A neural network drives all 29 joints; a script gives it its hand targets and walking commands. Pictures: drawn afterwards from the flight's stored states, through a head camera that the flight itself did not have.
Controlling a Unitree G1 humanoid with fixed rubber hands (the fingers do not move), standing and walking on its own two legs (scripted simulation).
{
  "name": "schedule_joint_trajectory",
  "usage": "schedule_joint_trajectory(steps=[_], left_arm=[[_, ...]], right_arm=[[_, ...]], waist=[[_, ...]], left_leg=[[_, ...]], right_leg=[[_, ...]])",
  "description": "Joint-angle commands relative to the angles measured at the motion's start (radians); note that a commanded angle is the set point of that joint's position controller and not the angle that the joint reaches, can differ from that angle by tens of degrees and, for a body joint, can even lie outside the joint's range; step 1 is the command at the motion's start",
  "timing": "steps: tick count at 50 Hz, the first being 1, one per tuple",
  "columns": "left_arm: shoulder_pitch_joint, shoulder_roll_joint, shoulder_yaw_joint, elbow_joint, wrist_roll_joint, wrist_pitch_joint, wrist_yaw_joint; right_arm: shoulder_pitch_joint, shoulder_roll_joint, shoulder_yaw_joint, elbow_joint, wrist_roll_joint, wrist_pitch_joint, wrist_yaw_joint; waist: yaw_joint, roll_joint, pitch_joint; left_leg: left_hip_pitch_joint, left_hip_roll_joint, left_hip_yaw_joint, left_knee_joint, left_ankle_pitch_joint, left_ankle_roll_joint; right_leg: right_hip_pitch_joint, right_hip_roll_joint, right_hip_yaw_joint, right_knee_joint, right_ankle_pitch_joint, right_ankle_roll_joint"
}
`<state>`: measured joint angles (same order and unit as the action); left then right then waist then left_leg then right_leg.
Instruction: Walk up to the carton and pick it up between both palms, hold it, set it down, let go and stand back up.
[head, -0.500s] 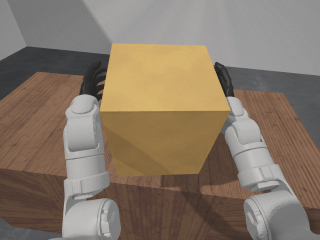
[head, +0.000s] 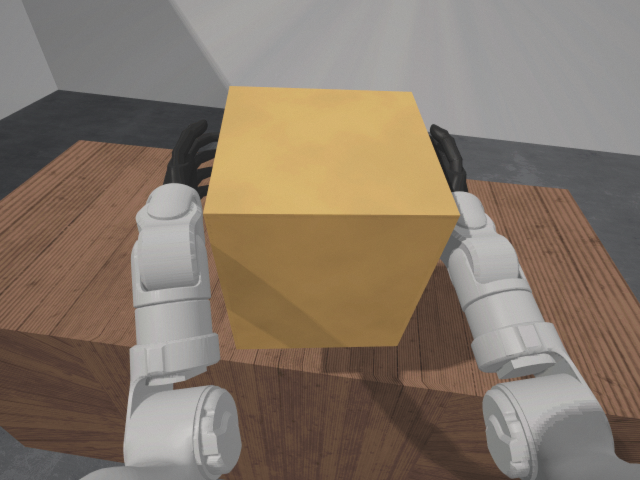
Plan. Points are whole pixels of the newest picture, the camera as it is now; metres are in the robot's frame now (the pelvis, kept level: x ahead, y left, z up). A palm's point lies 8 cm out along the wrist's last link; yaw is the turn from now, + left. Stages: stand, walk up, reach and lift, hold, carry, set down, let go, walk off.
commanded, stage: hold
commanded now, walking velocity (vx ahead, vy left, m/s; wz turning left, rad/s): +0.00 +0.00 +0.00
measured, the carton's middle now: (320, 226) +0.36 +0.01 +0.17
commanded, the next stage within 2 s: none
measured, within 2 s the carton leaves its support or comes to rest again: neither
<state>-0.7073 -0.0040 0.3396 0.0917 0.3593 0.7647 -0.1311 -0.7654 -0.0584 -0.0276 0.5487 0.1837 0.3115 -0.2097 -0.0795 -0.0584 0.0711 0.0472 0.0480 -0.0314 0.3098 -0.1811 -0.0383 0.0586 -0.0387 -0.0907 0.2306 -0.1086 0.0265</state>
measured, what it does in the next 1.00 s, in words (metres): stands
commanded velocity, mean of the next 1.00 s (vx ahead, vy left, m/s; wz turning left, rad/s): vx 0.00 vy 0.00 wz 0.00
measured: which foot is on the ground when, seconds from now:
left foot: down 0.00-1.00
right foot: down 0.00-1.00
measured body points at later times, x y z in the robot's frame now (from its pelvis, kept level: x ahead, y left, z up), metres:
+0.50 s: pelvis +0.00 +0.00 +0.00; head -0.06 +0.02 +0.45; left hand +0.37 +0.16 +0.23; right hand +0.38 -0.15 +0.22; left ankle +0.01 +0.14 -0.75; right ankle +0.02 -0.14 -0.75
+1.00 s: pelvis +0.00 +0.00 +0.00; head -0.05 +0.03 +0.44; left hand +0.38 +0.16 +0.23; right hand +0.38 -0.14 +0.22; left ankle +0.01 +0.14 -0.75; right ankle +0.02 -0.14 -0.75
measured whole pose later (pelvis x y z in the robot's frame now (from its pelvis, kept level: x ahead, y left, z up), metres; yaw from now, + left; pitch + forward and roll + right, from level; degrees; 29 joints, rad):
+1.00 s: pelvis +0.00 +0.00 +0.00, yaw +0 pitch -11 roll -1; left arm -0.68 -0.01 0.33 0.08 0.35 0.76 -0.12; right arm -0.75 -0.07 0.00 0.54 0.22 0.31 -0.22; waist -0.09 -0.05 0.07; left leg 0.06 0.05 -0.03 0.33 -0.20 -0.04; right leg 0.09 -0.03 -0.09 0.23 -0.12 0.03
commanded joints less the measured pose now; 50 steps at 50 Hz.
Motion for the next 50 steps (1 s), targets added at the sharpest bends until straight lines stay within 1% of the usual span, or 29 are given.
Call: schedule_joint_trajectory(steps=[1,2,3,4,5,7,9,10,12,16,17,18,22,25,26,27,29,30,33,35,37,38,40,43,45,46,48,49,50], left_arm=[[-0.470,-0.509,-0.454,-0.064,-0.148,-0.054,-0.101],[-0.469,-0.518,-0.464,-0.071,-0.146,-0.052,-0.098],[-0.470,-0.508,-0.454,-0.056,-0.149,-0.047,-0.099],[-0.454,-0.498,-0.438,-0.074,-0.139,-0.043,-0.098],[-0.453,-0.486,-0.439,-0.073,-0.141,-0.038,-0.104],[-0.445,-0.489,-0.437,-0.089,-0.135,-0.031,-0.107],[-0.419,-0.490,-0.440,-0.081,-0.135,-0.025,-0.109],[-0.432,-0.487,-0.439,-0.110,-0.140,-0.027,-0.111],[-0.438,-0.473,-0.408,-0.068,-0.125,-0.021,-0.117],[-0.433,-0.481,-0.413,-0.054,-0.128,-0.015,-0.120],[-0.443,-0.483,-0.414,-0.068,-0.133,-0.020,-0.119],[-0.454,-0.481,-0.409,-0.040,-0.118,-0.022,-0.119],[-0.496,-0.466,-0.385,-0.004,-0.125,-0.036,-0.108],[-0.503,-0.479,-0.378,0.037,-0.116,-0.047,-0.109],[-0.510,-0.487,-0.388,0.013,-0.126,-0.053,-0.108],[-0.524,-0.481,-0.395,0.024,-0.124,-0.054,-0.108],[-0.518,-0.482,-0.368,0.040,-0.114,-0.053,-0.107],[-0.496,-0.495,-0.381,0.050,-0.118,-0.055,-0.108],[-0.517,-0.512,-0.369,0.051,-0.116,-0.050,-0.109],[-0.493,-0.522,-0.410,0.024,-0.130,-0.055,-0.109],[-0.497,-0.523,-0.425,-0.032,-0.142,-0.059,-0.106],[-0.487,-0.516,-0.433,-0.021,-0.152,-0.057,-0.105],[-0.481,-0.505,-0.436,-0.035,-0.146,-0.058,-0.103],[-0.488,-0.504,-0.416,0.007,-0.120,-0.048,-0.102],[-0.473,-0.501,-0.398,-0.006,-0.119,-0.046,-0.107],[-0.447,-0.500,-0.416,-0.017,-0.131,-0.042,-0.110],[-0.452,-0.498,-0.414,-0.066,-0.124,-0.039,-0.108],[-0.438,-0.503,-0.428,-0.063,-0.128,-0.034,-0.108],[-0.450,-0.490,-0.417,-0.063,-0.135,-0.030,-0.111]], right_arm=[[-0.640,0.537,0.345,-0.338,0.084,-0.067,0.094],[-0.619,0.524,0.344,-0.322,0.084,-0.057,0.092],[-0.638,0.518,0.347,-0.310,0.090,-0.054,0.090],[-0.606,0.518,0.357,-0.279,0.095,-0.048,0.089],[-0.591,0.507,0.342,-0.274,0.099,-0.040,0.087],[-0.585,0.510,0.349,-0.291,0.105,-0.041,0.085],[-0.602,0.523,0.366,-0.331,0.113,-0.042,0.081],[-0.608,0.526,0.365,-0.352,0.118,-0.038,0.079],[-0.614,0.524,0.348,-0.297,0.107,-0.024,0.081],[-0.616,0.522,0.352,-0.329,0.110,-0.020,0.083],[-0.636,0.551,0.354,-0.328,0.091,-0.018,0.085],[-0.623,0.548,0.347,-0.313,0.084,-0.021,0.086],[-0.673,0.536,0.324,-0.277,0.078,-0.034,0.096],[-0.669,0.554,0.296,-0.226,0.065,-0.034,0.101],[-0.656,0.555,0.304,-0.240,0.059,-0.041,0.104],[-0.658,0.564,0.292,-0.217,0.057,-0.040,0.106],[-0.674,0.525,0.286,-0.207,0.061,-0.044,0.108],[-0.645,0.526,0.280,-0.200,0.048,-0.046,0.104],[-0.672,0.527,0.282,-0.204,0.051,-0.060,0.109],[-0.667,0.535,0.276,-0.228,0.063,-0.068,0.106],[-0.650,0.516,0.295,-0.253,0.086,-0.069,0.101],[-0.634,0.514,0.300,-0.235,0.084,-0.062,0.098],[-0.627,0.522,0.324,-0.269,0.108,-0.063,0.094],[-0.656,0.513,0.308,-0.263,0.083,-0.058,0.095],[-0.649,0.536,0.330,-0.278,0.091,-0.060,0.092],[-0.647,0.528,0.334,-0.286,0.096,-0.055,0.092],[-0.643,0.526,0.363,-0.321,0.115,-0.052,0.082],[-0.634,0.528,0.360,-0.318,0.110,-0.041,0.079],[-0.626,0.542,0.367,-0.312,0.123,-0.037,0.077]], waist=[[-0.011,0.073,-0.391],[-0.027,0.095,-0.370],[-0.030,0.077,-0.358],[-0.009,0.069,-0.335],[-0.034,0.063,-0.309],[-0.024,0.097,-0.326],[-0.026,0.086,-0.339],[-0.021,0.063,-0.329],[-0.011,0.065,-0.275],[-0.022,0.052,-0.300],[-0.002,0.037,-0.298],[-0.012,0.063,-0.291],[0.002,0.047,-0.304],[-0.004,0.040,-0.283],[0.009,0.053,-0.314],[-0.019,0.060,-0.296],[0.005,0.056,-0.313],[-0.008,0.048,-0.306],[-0.002,0.063,-0.317],[-0.025,0.083,-0.314],[-0.022,0.084,-0.379],[-0.041,0.080,-0.353],[-0.023,0.082,-0.351],[-0.017,0.076,-0.305],[-0.025,0.052,-0.315],[-0.024,0.072,-0.316],[-0.001,0.072,-0.341],[-0.019,0.064,-0.345],[-0.011,0.049,-0.326]], left_leg=[[0.002,-0.105,0.084,-0.006,0.308,-0.005],[0.003,-0.094,0.080,0.001,0.334,-0.025],[-0.006,-0.102,0.088,0.001,0.332,-0.013],[-0.017,-0.097,0.083,-0.009,0.327,-0.011],[-0.009,-0.106,0.083,-0.014,0.301,-0.010],[-0.032,-0.102,0.080,-0.006,0.309,-0.023],[-0.010,-0.103,0.077,0.000,0.348,-0.016],[-0.025,-0.102,0.074,-0.001,0.339,-0.012],[-0.048,-0.103,0.076,-0.018,0.282,-0.005],[-0.049,-0.107,0.076,-0.021,0.266,0.001],[-0.053,-0.098,0.083,-0.038,0.248,0.000],[-0.069,-0.104,0.090,-0.036,0.211,0.008],[-0.070,-0.097,0.090,-0.049,0.153,0.021],[-0.079,-0.105,0.092,-0.063,0.108,0.029],[-0.082,-0.103,0.096,-0.056,0.123,0.022],[-0.078,-0.103,0.093,-0.050,0.137,0.013],[-0.071,-0.098,0.090,-0.059,0.140,0.019],[-0.073,-0.104,0.096,-0.054,0.144,0.019],[-0.088,-0.096,0.092,-0.054,0.146,0.010],[-0.045,-0.102,0.088,-0.031,0.214,-0.003],[-0.021,-0.099,0.074,-0.009,0.299,-0.014],[-0.015,-0.101,0.079,-0.001,0.316,-0.017],[-0.012,-0.108,0.076,-0.003,0.320,-0.022],[-0.037,-0.103,0.082,-0.016,0.262,-0.009],[-0.040,-0.111,0.082,-0.010,0.262,-0.002],[-0.033,-0.104,0.085,-0.012,0.284,-0.006],[-0.025,-0.105,0.080,-0.009,0.328,-0.008],[0.002,-0.107,0.074,-0.003,0.349,-0.011],[-0.007,-0.111,0.083,-0.005,0.342,-0.004]], right_leg=[[0.169,0.106,-0.036,0.019,0.154,0.001],[0.159,0.105,-0.038,0.019,0.150,-0.004],[0.148,0.105,-0.040,0.021,0.153,-0.001],[0.168,0.106,-0.027,0.011,0.166,-0.001],[0.163,0.100,-0.027,0.010,0.144,0.004],[0.180,0.103,-0.031,0.014,0.158,0.000],[0.187,0.103,-0.029,0.027,0.209,-0.001],[0.195,0.106,-0.027,0.023,0.198,0.004],[0.180,0.102,-0.026,0.005,0.149,0.005],[0.171,0.098,-0.016,0.011,0.151,0.008],[0.168,0.103,-0.026,0.007,0.109,0.010],[0.154,0.093,-0.025,0.007,0.098,0.007],[0.139,0.092,-0.028,0.000,0.033,0.003],[0.102,0.087,-0.016,-0.011,-0.023,0.001],[0.121,0.091,-0.025,0.001,-0.014,0.001],[0.108,0.089,-0.023,0.001,-0.012,-0.006],[0.132,0.095,-0.018,-0.002,0.003,-0.006],[0.135,0.093,-0.019,-0.001,0.009,0.002],[0.157,0.103,-0.023,0.004,0.008,0.002],[0.132,0.101,-0.023,0.007,0.043,-0.006],[0.166,0.113,-0.036,0.019,0.126,-0.004],[0.166,0.112,-0.035,0.014,0.132,-0.004],[0.165,0.107,-0.035,0.010,0.148,-0.002],[0.131,0.105,-0.037,0.013,0.076,-0.003],[0.150,0.100,-0.025,0.012,0.115,0.001],[0.174,0.097,-0.015,0.015,0.142,-0.003],[0.196,0.105,-0.018,0.019,0.221,0.011],[0.183,0.102,-0.024,0.024,0.215,0.007],[0.174,0.103,-0.023,0.024,0.215,0.010]])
